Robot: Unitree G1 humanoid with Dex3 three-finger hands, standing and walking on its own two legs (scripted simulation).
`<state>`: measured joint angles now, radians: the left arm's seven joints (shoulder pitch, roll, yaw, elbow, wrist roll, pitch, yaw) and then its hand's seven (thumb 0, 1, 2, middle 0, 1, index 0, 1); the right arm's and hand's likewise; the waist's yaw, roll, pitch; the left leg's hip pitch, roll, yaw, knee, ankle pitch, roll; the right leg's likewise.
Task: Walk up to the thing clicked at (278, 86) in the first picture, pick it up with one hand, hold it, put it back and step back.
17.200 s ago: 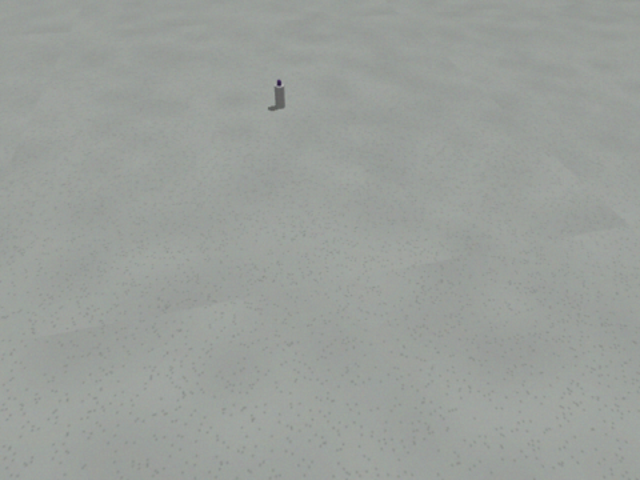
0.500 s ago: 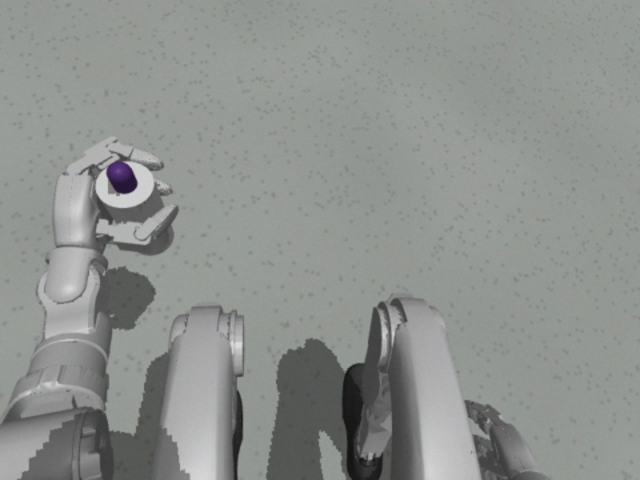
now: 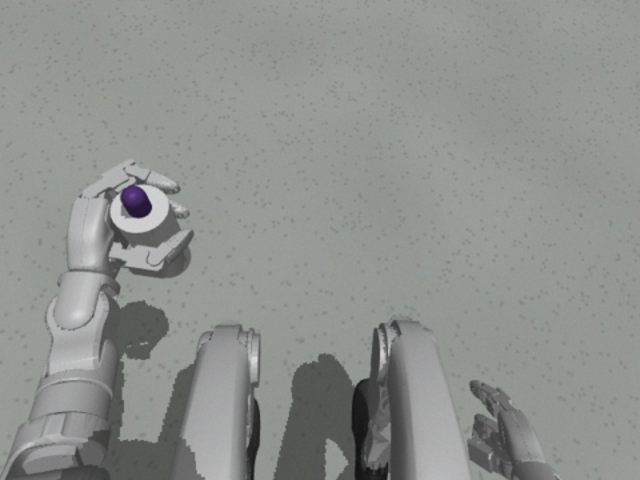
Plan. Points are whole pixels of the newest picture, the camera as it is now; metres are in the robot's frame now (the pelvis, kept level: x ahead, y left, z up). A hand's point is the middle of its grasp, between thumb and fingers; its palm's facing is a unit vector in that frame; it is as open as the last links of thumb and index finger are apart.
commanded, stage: lift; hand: left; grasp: from the side
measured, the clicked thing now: (153, 230) +0.40 +0.20 -0.03
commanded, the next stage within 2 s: hold in 1.50 s
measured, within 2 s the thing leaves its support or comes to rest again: neither
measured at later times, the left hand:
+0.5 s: hand (82, 154) +0.39 +0.18 +0.17, palm faces +0.06 -1.00 -0.03, open 8.0 cm
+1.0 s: hand out of the picture +0.40 +0.18 +0.26, palm faces +0.05 -1.00 -0.02, open 8.0 cm
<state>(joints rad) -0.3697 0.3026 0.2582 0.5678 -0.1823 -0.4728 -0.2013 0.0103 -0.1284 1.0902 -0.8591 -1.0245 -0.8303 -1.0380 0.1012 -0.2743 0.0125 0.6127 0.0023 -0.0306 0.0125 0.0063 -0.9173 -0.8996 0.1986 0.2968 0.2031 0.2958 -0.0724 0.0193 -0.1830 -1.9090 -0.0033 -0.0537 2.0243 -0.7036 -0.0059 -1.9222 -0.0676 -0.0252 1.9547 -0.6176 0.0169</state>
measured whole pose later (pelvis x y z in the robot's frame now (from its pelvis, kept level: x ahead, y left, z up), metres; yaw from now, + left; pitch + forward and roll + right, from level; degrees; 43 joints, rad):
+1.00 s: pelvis +0.06 +0.00 +0.23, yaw +1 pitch +16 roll -2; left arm -0.12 0.24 0.13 0.38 -0.20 -0.32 -0.12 0.01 -0.12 1.08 -0.85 -1.04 -0.82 -1.05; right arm 0.22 -0.22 0.02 0.65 0.02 -0.07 -0.05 0.01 -0.90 -0.89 0.20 0.30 0.20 0.30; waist -0.02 0.01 -0.10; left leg -0.89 0.03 -0.03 1.15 -0.54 -0.01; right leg -0.90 -0.03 -0.05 1.09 -0.46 0.02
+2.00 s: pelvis +0.08 -0.01 +0.28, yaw +0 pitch +7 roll -1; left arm -0.12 0.21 0.15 0.45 -0.20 -0.34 -0.16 0.01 -0.12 1.08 -0.84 -1.05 -0.82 -1.06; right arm 0.23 -0.22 0.00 0.68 0.01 -0.03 -0.07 0.01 -0.90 -0.90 0.20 0.30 0.20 0.30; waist -0.02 0.01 -0.04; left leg -0.53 0.04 -0.01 0.85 -0.45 -0.02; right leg -0.56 -0.02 -0.04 0.82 -0.39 0.01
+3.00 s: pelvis +0.07 +0.00 +0.29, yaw +0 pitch +5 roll -1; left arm -0.13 0.21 0.13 0.46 -0.19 -0.35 -0.15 0.01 -0.12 1.08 -0.84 -1.05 -0.81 -1.06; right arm 0.24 -0.21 0.01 0.70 0.01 -0.06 -0.05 0.01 -0.90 -0.90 0.20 0.30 0.20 0.30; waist -0.02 0.01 -0.02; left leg -0.49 0.03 -0.01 0.82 -0.41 -0.01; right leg -0.51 -0.03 -0.04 0.77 -0.34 0.02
